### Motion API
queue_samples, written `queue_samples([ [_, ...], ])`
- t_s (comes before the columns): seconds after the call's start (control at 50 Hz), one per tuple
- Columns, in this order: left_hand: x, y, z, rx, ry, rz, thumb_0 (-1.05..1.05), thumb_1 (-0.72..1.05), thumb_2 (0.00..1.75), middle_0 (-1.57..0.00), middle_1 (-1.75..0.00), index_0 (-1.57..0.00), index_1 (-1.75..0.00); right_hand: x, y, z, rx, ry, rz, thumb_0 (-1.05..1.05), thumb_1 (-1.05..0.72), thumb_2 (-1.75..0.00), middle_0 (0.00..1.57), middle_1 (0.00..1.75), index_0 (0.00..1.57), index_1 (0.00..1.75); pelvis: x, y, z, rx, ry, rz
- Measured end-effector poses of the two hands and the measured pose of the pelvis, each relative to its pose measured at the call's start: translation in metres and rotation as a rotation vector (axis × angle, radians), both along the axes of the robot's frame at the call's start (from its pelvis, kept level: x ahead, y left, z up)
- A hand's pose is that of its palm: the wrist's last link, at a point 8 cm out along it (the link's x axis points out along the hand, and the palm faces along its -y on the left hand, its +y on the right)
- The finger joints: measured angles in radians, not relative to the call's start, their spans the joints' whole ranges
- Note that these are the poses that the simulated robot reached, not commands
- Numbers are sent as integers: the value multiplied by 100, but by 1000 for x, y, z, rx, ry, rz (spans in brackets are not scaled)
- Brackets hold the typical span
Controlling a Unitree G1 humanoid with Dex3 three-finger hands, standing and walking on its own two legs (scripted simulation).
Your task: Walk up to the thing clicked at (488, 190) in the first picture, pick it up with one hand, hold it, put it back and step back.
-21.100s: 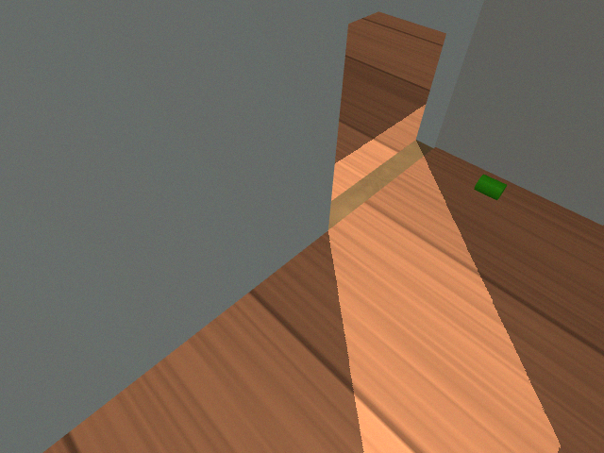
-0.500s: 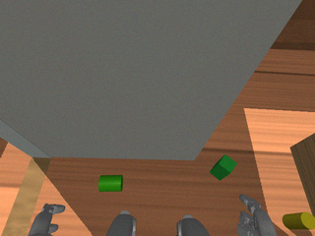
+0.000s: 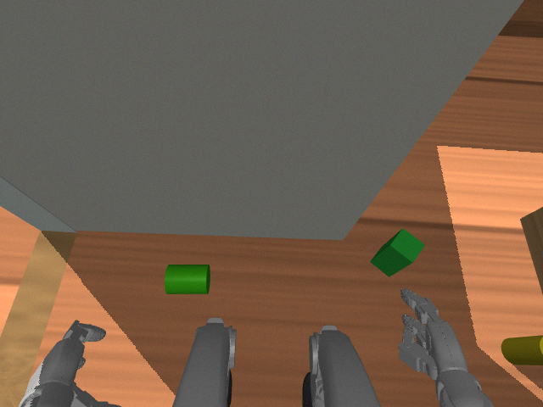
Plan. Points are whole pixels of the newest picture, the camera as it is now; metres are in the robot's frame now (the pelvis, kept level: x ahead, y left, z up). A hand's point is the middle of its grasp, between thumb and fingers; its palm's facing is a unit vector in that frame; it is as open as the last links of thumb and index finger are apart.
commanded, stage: rise first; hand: left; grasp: from above
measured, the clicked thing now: (188, 279) +0.41 +0.24 -0.56
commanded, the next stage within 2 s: approach in 1.66 s
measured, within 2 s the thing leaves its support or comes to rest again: neither
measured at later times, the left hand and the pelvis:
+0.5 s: hand (129, 315) +0.28 +0.31 -0.32, palm faces -0.47 -0.33 -0.82, open 13.5 cm; pelvis -0.06 +0.00 -0.19, yaw -3 degrees
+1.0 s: hand (142, 299) +0.32 +0.31 -0.40, palm faces -0.46 -0.13 -0.88, open 14.0 cm; pelvis -0.06 +0.01 -0.24, yaw -5 degrees
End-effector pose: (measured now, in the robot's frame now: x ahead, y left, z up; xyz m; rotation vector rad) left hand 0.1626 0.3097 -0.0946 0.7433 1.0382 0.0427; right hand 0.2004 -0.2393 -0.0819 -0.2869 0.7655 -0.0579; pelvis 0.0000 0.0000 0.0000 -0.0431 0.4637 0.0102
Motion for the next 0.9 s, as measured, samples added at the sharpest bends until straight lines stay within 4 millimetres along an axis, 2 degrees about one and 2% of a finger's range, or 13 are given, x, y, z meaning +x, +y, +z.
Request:
queue_samples([
  [0.08,23,6,-35,65,-29,-126,-1,-52,93,-11,-104,-12,-104,-7,-10,-37,-20,19,5,0,-93,-90,21,30,20,30,-10,-1,-33,0,48,-6],
  [0.2,67,5,-88,163,-123,-308,-1,-49,92,-15,-100,-16,-100,-29,-26,-107,-47,91,-10,0,-94,-90,20,30,20,30,-26,-3,-91,-4,101,-18],
  [0.32,100,6,-128,257,-180,-388,-1,-46,92,-18,-97,-18,-98,-68,-35,-172,-42,210,-43,0,-94,-90,20,30,20,30,-43,-4,-139,-6,121,-31],
  [0.42,115,8,-155,299,-167,-450,0,-45,92,-19,-95,-19,-96,-105,-36,-211,-31,312,-65,1,-93,-90,20,30,20,30,-54,-6,-168,-12,119,-40],
  [0.54,126,10,-178,320,-176,-540,0,-44,93,-19,-93,-18,-95,-144,-36,-235,-35,393,-95,1,-92,-90,20,30,20,30,-63,-4,-194,-23,100,-46],
  [0.64,133,9,-195,333,-194,-617,0,-45,96,-16,-93,-16,-94,-163,-37,-244,-53,436,-110,0,-91,-90,20,30,20,30,-66,-2,-209,-36,89,-50],
  [0.76,144,8,-216,362,-232,-678,0,-48,100,-13,-93,-12,-95,-171,-39,-251,-84,479,-105,0,-90,-89,20,30,20,30,-67,2,-224,-52,89,-51],
  [0.9,158,7,-236,410,-257,-704,0,-49,100,-13,-91,-11,-93,-167,-37,-257,-106,501,-100,0,-90,-89,20,30,20,30,-65,6,-234,-67,94,-51],
])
